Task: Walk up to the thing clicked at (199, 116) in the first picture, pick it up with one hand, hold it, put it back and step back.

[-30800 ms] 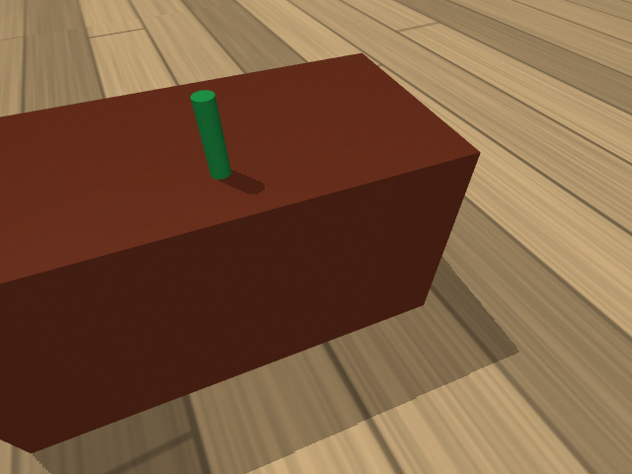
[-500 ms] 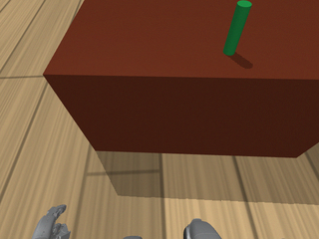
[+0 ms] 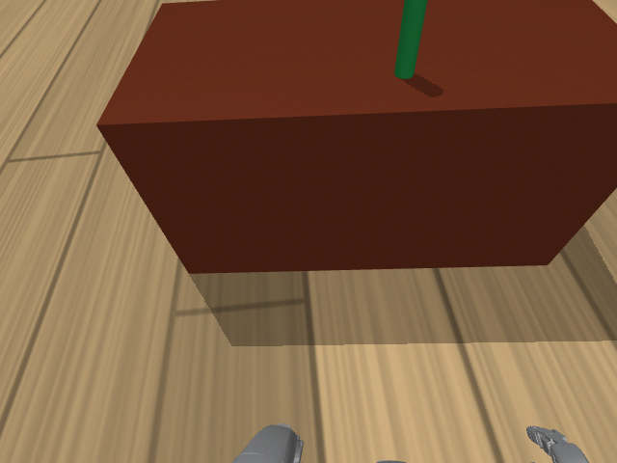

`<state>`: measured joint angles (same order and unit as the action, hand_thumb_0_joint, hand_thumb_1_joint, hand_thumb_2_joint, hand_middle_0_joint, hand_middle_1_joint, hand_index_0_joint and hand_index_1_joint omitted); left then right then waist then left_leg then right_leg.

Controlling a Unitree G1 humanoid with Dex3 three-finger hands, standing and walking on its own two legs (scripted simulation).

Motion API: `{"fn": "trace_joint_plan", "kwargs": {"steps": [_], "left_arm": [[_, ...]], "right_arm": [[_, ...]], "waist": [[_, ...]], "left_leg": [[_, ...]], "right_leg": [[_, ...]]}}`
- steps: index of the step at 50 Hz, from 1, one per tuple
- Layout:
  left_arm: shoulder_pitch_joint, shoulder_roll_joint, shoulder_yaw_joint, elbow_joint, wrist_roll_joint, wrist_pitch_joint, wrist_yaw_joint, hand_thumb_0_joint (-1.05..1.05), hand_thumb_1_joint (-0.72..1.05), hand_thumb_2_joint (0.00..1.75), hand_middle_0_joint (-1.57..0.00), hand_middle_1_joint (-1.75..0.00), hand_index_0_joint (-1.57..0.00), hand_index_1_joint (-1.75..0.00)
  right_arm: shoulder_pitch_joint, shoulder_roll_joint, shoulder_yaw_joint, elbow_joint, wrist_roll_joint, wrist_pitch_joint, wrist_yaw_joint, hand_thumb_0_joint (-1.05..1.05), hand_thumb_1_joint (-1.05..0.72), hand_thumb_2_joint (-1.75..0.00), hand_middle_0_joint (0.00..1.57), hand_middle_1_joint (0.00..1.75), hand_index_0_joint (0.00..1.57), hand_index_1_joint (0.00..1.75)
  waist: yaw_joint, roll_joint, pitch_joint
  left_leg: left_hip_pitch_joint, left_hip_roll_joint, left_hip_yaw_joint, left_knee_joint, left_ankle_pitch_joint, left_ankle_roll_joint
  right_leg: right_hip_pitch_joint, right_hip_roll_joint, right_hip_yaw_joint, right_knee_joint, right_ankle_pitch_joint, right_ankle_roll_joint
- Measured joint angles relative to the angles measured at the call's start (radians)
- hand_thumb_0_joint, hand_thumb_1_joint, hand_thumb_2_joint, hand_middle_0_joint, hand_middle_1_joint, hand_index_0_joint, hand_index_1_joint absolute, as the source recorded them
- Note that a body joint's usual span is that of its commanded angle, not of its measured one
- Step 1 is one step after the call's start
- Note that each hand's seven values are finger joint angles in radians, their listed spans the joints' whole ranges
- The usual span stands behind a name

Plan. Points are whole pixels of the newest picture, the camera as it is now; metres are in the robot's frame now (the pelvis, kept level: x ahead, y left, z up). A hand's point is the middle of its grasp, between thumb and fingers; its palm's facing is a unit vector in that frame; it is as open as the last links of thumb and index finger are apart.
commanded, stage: step back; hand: right
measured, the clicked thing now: (410, 35) +0.98 -0.19 +0.03
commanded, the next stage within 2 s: stand in 1.40 s
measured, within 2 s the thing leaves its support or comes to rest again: neither
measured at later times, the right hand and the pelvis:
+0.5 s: hand out of the picture -0.05 -0.27 -0.15, palm faces -0.03 +0.93 -0.38, open 7.4 cm; pelvis -0.16 -0.01 +0.00, yaw +0 degrees
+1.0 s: hand out of the picture -0.09 -0.26 -0.15, palm faces -0.03 +0.93 -0.37, open 7.4 cm; pelvis -0.15 +0.00 +0.00, yaw +2 degrees
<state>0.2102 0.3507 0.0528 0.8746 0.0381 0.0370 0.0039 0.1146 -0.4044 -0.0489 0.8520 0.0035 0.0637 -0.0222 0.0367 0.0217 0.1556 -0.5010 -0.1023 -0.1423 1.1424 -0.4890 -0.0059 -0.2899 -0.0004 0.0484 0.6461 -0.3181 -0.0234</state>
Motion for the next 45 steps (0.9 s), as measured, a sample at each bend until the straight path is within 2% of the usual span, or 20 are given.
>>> {"fn": "trace_joint_plan", "kwargs": {"steps": [3, 6, 8, 9, 10, 12, 13, 16, 18, 21, 22, 23, 24, 26, 28, 30, 36, 39, 42, 45], "left_arm": [[-0.024, 0.006, 0.001, -0.030, 0.005, -0.001, 0.011, 0.00, 0.90, 0.89, -0.21, -0.30, -0.21, -0.30], [-0.060, 0.021, 0.003, -0.066, 0.001, -0.003, 0.019, 0.00, 0.90, 0.89, -0.21, -0.30, -0.21, -0.30], [-0.081, 0.034, 0.001, -0.084, -0.007, 0.001, 0.019, 0.00, 0.90, 0.89, -0.21, -0.30, -0.21, -0.30], [-0.094, 0.045, 0.000, -0.086, -0.011, 0.005, 0.020, 0.00, 0.90, 0.89, -0.21, -0.30, -0.21, -0.30], [-0.104, 0.057, 0.001, -0.082, -0.015, 0.010, 0.021, 0.00, 0.90, 0.89, -0.21, -0.30, -0.21, -0.30], [-0.107, 0.058, 0.004, -0.058, -0.019, 0.022, 0.027, 0.00, 0.90, 0.89, -0.21, -0.30, -0.21, -0.30], [-0.104, 0.057, 0.006, -0.045, -0.020, 0.028, 0.027, 0.00, 0.90, 0.89, -0.21, -0.30, -0.21, -0.30], [-0.082, 0.059, 0.012, -0.019, -0.029, 0.028, 0.017, 0.00, 0.90, 0.89, -0.21, -0.30, -0.21, -0.30], [-0.058, 0.055, 0.014, -0.008, -0.026, 0.017, 0.003, 0.00, 0.90, 0.89, -0.21, -0.30, -0.21, -0.30], [-0.014, 0.048, 0.008, 0.019, -0.019, -0.002, -0.013, 0.00, 0.90, 0.89, -0.21, -0.30, -0.21, -0.30], [-0.001, 0.046, 0.008, 0.033, -0.016, -0.011, -0.015, 0.00, 0.90, 0.89, -0.21, -0.30, -0.21, -0.30], [0.002, 0.034, 0.010, 0.053, -0.011, -0.019, -0.014, 0.00, 0.90, 0.89, -0.21, -0.30, -0.21, -0.30], [0.007, 0.019, 0.010, 0.069, -0.004, -0.026, -0.013, 0.00, 0.90, 0.89, -0.21, -0.30, -0.21, -0.30], [0.031, 0.009, 0.004, 0.084, 0.006, -0.033, -0.017, 0.00, 0.90, 0.89, -0.21, -0.30, -0.21, -0.30], [0.044, 0.001, 0.001, 0.097, 0.005, -0.041, -0.016, 0.00, 0.90, 0.89, -0.21, -0.30, -0.21, -0.30], [0.049, -0.008, 0.000, 0.102, 0.005, -0.049, -0.016, 0.00, 0.90, 0.89, -0.21, -0.30, -0.21, -0.30], [0.033, 0.002, -0.001, 0.092, 0.004, -0.054, -0.024, 0.00, 0.90, 0.89, -0.21, -0.30, -0.21, -0.30], [0.017, 0.024, -0.006, 0.090, -0.003, -0.042, -0.024, 0.00, 0.90, 0.89, -0.21, -0.30, -0.21, -0.30], [0.008, 0.041, -0.005, 0.108, -0.013, -0.031, -0.024, 0.00, 0.90, 0.89, -0.21, -0.30, -0.21, -0.30], [-0.005, 0.057, -0.002, 0.113, -0.019, -0.036, -0.024, 0.00, 0.90, 0.89, -0.21, -0.30, -0.21, -0.30]], "right_arm": [[0.025, -0.007, 0.000, 0.003, -0.006, -0.002, -0.005, 0.00, -0.90, -0.90, 0.21, 0.30, 0.20, 0.30], [0.039, -0.007, -0.003, 0.011, -0.016, -0.002, -0.003, 0.00, -0.90, -0.90, 0.21, 0.30, 0.20, 0.30], [0.043, -0.005, -0.004, 0.017, -0.022, -0.005, 0.003, 0.00, -0.90, -0.90, 0.21, 0.30, 0.20, 0.30], [0.038, 0.004, -0.007, 0.024, -0.027, -0.008, 0.005, 0.00, -0.90, -0.90, 0.21, 0.30, 0.20, 0.30], [0.032, 0.018, -0.007, 0.029, -0.034, -0.007, 0.008, 0.00, -0.90, -0.90, 0.21, 0.30, 0.20, 0.30], [0.031, 0.027, 0.001, 0.031, -0.038, -0.005, 0.024, 0.01, -0.90, -0.90, 0.21, 0.30, 0.20, 0.30], [0.030, 0.031, 0.004, 0.033, -0.039, -0.006, 0.027, 0.01, -0.90, -0.90, 0.21, 0.30, 0.20, 0.30], [0.033, 0.045, 0.015, 0.034, -0.045, -0.013, 0.024, 0.01, -0.90, -0.90, 0.21, 0.30, 0.20, 0.31], [0.032, 0.044, 0.014, 0.032, -0.046, -0.021, 0.024, 0.01, -0.90, -0.90, 0.21, 0.30, 0.21, 0.31], [0.027, 0.036, 0.008, 0.024, -0.049, -0.032, 0.027, 0.01, -0.90, -0.90, 0.21, 0.30, 0.21, 0.31], [0.025, 0.032, 0.007, 0.021, -0.049, -0.033, 0.028, 0.01, -0.90, -0.90, 0.21, 0.30, 0.21, 0.31], [0.019, 0.023, 0.004, 0.022, -0.048, -0.032, 0.027, 0.01, -0.90, -0.90, 0.21, 0.30, 0.21, 0.31], [0.017, 0.015, 0.001, 0.028, -0.045, -0.030, 0.026, 0.01, -0.90, -0.90, 0.21, 0.30, 0.21, 0.31], [0.035, 0.018, -0.002, 0.049, -0.040, -0.024, 0.020, 0.00, -0.90, -0.90, 0.21, 0.30, 0.20, 0.30], [0.053, 0.015, -0.002, 0.073, -0.030, -0.027, 0.024, 0.01, -0.90, -0.90, 0.21, 0.30, 0.20, 0.30], [0.073, 0.006, -0.002, 0.094, -0.024, -0.035, 0.027, 0.01, -0.90, -0.90, 0.21, 0.30, 0.20, 0.30], [0.128, 0.003, -0.007, 0.144, -0.032, -0.051, 0.037, 0.01, -0.90, -0.90, 0.21, 0.30, 0.20, 0.30], [0.122, 0.022, -0.014, 0.157, -0.040, -0.068, 0.035, 0.01, -0.90, -0.90, 0.21, 0.30, 0.20, 0.30], [0.119, 0.041, -0.011, 0.143, -0.045, -0.089, 0.038, 0.01, -0.90, -0.90, 0.21, 0.30, 0.20, 0.30], [0.117, 0.056, -0.003, 0.128, -0.047, -0.101, 0.037, 0.01, -0.90, -0.90, 0.21, 0.30, 0.20, 0.30]], "waist": [[-0.008, 0.001, 0.002], [-0.017, -0.006, 0.016], [-0.023, -0.015, 0.024], [-0.024, -0.038, 0.036], [-0.016, -0.068, 0.050], [-0.022, -0.065, 0.048], [-0.029, -0.056, 0.042], [-0.030, -0.050, 0.011], [-0.025, -0.045, -0.007], [-0.018, -0.036, -0.033], [-0.015, -0.032, -0.042], [-0.016, -0.006, -0.036], [-0.024, 0.024, -0.030], [-0.011, 0.021, -0.056], [-0.001, 0.013, -0.068], [-0.003, 0.016, -0.076], [-0.010, 0.007, -0.091], [-0.011, -0.034, -0.076], [-0.022, -0.050, -0.084], [-0.034, -0.057, -0.080]], "left_leg": [[0.067, 0.013, 0.014, -0.058, -0.025, -0.011], [0.160, 0.049, 0.057, -0.252, -0.030, -0.012], [0.233, 0.067, 0.093, -0.427, 0.046, -0.003], [0.248, 0.056, 0.107, -0.474, 0.112, 0.002], [0.249, 0.039, 0.126, -0.478, 0.133, 0.007], [0.229, 0.053, 0.127, -0.462, 0.142, 0.017], [0.223, 0.068, 0.122, -0.467, 0.153, 0.019], [0.207, 0.099, 0.125, -0.512, 0.202, 0.017], [0.194, 0.112, 0.133, -0.533, 0.227, 0.018], [0.168, 0.129, 0.158, -0.530, 0.243, 0.017], [0.155, 0.137, 0.166, -0.515, 0.241, 0.010], [0.144, 0.158, 0.159, -0.490, 0.235, 0.007], [0.137, 0.170, 0.132, -0.461, 0.197, 0.011], [0.117, 0.130, 0.083, -0.399, 0.077, 0.007], [0.111, 0.093, 0.048, -0.338, 0.067, 0.002], [0.120, 0.079, 0.033, -0.326, 0.073, 0.000], [0.222, 0.097, 0.089, -0.499, 0.081, -0.003], [0.263, 0.072, 0.116, -0.589, 0.226, 0.004], [0.256, 0.076, 0.131, -0.578, 0.213, 0.019], [0.268, 0.091, 0.135, -0.592, 0.212, 0.015]], "right_leg": [[-0.037, -0.016, -0.019, 0.003, 0.027, 0.006], [-0.082, -0.035, -0.046, 0.032, 0.044, 0.014], [-0.120, -0.048, -0.058, 0.068, 0.049, 0.024], [-0.137, -0.064, -0.050, 0.091, 0.050, 0.032], [-0.149, -0.071, -0.021, 0.110, 0.047, 0.026], [-0.181, -0.014, 0.021, 0.239, -0.133, 0.019], [-0.194, 0.025, 0.038, 0.330, -0.184, 0.016], [-0.191, 0.088, 0.060, 0.495, -0.190, 0.009], [-0.129, 0.081, 0.047, 0.433, -0.182, 0.014], [0.013, 0.042, 0.014, 0.163, -0.209, 0.015], [0.070, 0.033, 0.006, 0.039, -0.178, 0.007], [0.098, 0.050, -0.004, -0.029, -0.084, -0.001], [0.111, 0.071, -0.019, -0.047, -0.048, -0.007], [0.097, 0.068, -0.012, -0.040, -0.041, -0.022], [0.099, 0.053, -0.005, -0.051, -0.031, -0.025], [0.104, 0.041, -0.012, -0.071, -0.016, -0.017], [0.100, 0.003, -0.055, -0.070, -0.021, 0.000], [0.081, -0.030, -0.044, -0.018, -0.049, 0.008], [0.024, -0.010, -0.020, 0.105, -0.160, -0.008], [-0.012, -0.005, -0.028, 0.150, -0.190, -0.011]]}}
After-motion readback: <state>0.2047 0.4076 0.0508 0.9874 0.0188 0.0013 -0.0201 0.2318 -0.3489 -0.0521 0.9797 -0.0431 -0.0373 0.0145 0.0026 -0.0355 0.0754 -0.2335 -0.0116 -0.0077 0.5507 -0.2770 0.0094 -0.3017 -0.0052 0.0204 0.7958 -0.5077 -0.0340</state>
